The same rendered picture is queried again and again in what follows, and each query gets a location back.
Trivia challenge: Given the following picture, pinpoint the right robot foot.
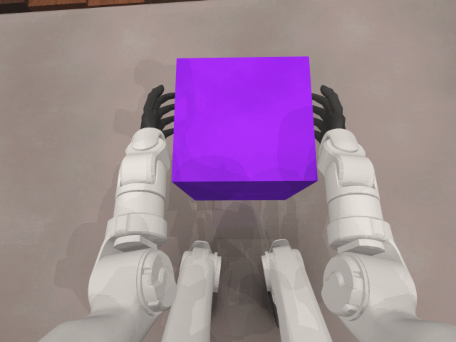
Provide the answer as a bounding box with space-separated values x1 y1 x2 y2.
268 291 279 328

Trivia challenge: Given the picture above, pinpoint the carton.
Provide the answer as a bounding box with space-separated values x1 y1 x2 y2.
172 56 318 200

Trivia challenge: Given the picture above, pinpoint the left robot upper arm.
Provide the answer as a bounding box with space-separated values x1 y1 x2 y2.
38 248 177 342

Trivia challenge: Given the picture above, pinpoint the left robot shin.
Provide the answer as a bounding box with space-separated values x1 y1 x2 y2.
180 241 212 268

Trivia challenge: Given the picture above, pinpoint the right robot upper arm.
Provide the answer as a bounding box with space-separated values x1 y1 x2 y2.
321 252 456 342

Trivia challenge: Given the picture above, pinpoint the robot left hand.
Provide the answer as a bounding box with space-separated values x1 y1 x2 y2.
140 85 175 139

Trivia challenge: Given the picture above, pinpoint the robot right forearm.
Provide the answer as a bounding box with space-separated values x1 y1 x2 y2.
317 128 417 294

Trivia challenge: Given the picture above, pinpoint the robot left forearm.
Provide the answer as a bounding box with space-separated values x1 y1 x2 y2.
88 128 171 303

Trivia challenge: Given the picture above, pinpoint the robot right hand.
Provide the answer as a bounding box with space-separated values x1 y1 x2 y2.
311 85 346 144

